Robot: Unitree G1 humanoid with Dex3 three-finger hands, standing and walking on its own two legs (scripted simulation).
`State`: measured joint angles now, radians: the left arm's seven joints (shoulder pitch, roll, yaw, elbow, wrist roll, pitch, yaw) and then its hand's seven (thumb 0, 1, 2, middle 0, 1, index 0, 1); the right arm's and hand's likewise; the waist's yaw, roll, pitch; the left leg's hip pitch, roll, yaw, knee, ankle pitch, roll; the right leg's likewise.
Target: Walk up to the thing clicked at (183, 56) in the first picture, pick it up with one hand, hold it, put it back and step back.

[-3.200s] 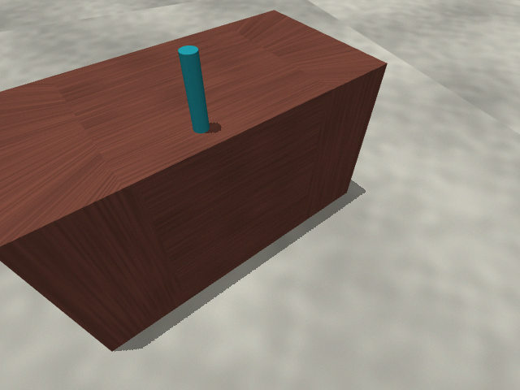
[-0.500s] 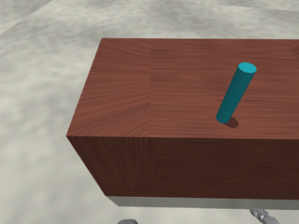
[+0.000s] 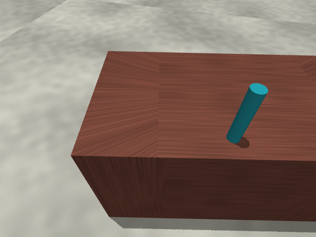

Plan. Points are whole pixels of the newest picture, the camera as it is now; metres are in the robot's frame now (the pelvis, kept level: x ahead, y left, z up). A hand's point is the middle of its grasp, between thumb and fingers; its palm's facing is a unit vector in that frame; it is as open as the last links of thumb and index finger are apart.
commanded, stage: walk up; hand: right
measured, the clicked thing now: (244, 116) +0.45 -0.24 +0.04
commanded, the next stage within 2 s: stand in 1.08 s
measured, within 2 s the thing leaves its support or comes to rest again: neither
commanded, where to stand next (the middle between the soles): +0.06 -0.01 m, yaw -2 degrees
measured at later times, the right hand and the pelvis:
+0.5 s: hand out of the picture +0.11 -0.25 -0.14, palm faces +0.00 +0.94 -0.33, open 7.4 cm; pelvis +0.01 +0.00 +0.01, yaw -1 degrees
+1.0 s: hand out of the picture +0.10 -0.25 -0.15, palm faces +0.01 +0.94 -0.33, open 7.4 cm; pelvis +0.02 +0.00 +0.01, yaw -1 degrees
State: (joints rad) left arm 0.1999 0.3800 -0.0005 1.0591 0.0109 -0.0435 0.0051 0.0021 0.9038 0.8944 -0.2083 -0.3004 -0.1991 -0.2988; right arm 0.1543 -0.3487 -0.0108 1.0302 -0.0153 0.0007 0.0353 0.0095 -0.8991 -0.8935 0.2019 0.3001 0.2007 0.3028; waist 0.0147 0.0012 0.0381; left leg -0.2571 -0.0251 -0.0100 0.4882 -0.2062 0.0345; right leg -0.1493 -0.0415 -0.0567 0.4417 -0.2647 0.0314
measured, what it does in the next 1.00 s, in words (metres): stands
